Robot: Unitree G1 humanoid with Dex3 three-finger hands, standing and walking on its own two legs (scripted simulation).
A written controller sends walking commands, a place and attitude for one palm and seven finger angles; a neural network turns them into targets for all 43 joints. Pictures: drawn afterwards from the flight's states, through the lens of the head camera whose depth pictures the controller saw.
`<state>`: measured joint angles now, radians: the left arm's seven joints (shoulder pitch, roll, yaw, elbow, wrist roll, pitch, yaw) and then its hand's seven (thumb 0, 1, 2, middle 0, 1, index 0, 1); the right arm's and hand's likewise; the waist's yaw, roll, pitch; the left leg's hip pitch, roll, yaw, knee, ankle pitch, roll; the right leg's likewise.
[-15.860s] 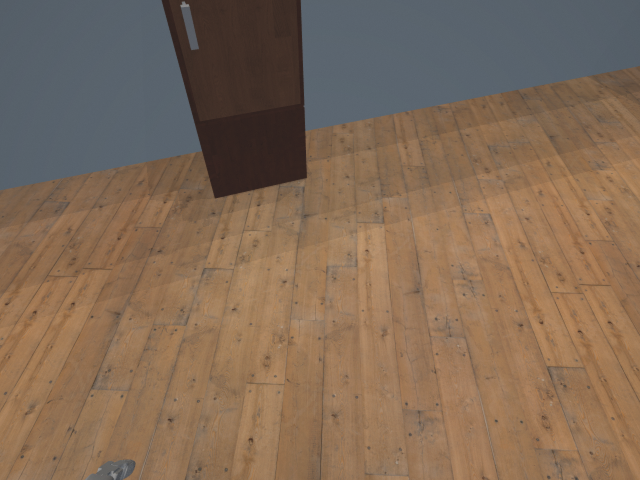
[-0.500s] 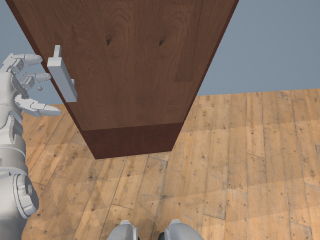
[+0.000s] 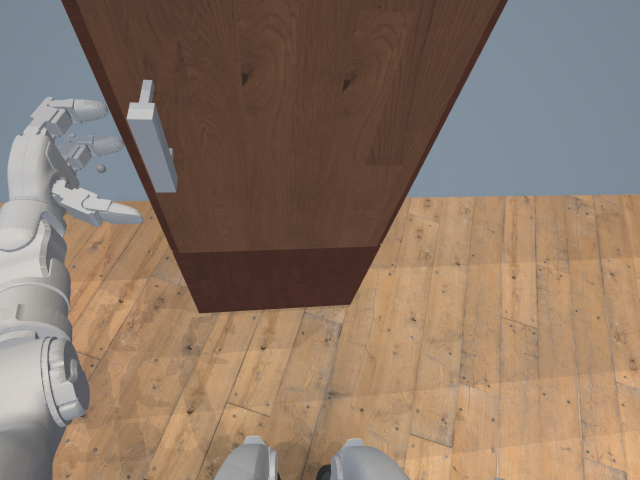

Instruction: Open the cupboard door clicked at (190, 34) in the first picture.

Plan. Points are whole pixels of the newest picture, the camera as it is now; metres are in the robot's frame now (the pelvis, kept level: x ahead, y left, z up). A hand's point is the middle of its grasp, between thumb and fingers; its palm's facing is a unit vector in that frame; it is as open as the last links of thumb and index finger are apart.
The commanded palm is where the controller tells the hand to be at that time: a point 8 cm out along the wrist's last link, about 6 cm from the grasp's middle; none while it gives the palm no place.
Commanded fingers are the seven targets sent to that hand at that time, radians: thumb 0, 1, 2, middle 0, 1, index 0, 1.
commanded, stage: slide the fingers in behind the handle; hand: left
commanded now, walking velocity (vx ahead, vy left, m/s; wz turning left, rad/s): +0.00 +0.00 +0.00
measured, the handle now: (157, 138) +0.52 +0.20 +0.07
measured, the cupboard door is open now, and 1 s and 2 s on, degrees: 0 0 0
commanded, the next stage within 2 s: close the thumb around the handle in 1.68 s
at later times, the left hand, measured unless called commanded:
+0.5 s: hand (132, 166) +0.47 +0.22 +0.07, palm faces +0.08 -1.00 +0.00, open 14.0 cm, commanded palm +0.44 +0.27 +0.07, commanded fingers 0.00 -0.50 0.30 -0.30 -1.20 -0.30 -1.20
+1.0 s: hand (154, 168) +0.47 +0.20 +0.07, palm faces +0.09 -1.00 +0.01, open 13.9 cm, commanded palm +0.45 +0.24 +0.07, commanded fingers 0.00 -0.50 0.30 -0.30 -1.20 -0.30 -1.20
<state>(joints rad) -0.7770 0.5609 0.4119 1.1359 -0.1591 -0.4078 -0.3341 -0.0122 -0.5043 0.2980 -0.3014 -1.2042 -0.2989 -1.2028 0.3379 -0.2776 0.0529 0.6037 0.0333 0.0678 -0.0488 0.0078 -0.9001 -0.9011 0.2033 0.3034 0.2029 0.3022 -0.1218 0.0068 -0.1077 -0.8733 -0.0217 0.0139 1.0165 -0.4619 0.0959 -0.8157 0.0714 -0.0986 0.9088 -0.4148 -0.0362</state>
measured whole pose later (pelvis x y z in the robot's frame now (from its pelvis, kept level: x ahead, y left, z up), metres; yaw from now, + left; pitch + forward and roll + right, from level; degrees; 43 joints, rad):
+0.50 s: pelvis +0.01 -0.01 +0.00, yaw -1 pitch +18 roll -4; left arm -0.71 0.50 0.40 1.07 -0.16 -0.41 -0.28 -0.01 -0.50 0.30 -0.30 -1.20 -0.30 -1.20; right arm 0.39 -0.26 0.04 0.61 0.03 0.09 -0.03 0.01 -0.90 -0.90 0.20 0.30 0.20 0.30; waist -0.13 0.02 -0.12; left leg -0.84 -0.01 0.03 1.00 -0.47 0.09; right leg -0.80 0.08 -0.08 0.90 -0.42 -0.04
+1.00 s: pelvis +0.01 -0.02 +0.00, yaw +0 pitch +18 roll -4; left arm -0.74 0.46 0.36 1.09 -0.16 -0.42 -0.22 -0.01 -0.50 0.30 -0.30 -1.20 -0.31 -1.22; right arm 0.37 -0.27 0.04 0.62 0.03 0.07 -0.02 0.01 -0.90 -0.90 0.20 0.30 0.20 0.30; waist -0.12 0.02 -0.12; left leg -0.87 -0.01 0.02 1.01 -0.47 0.08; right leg -0.82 0.08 -0.09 0.92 -0.43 -0.06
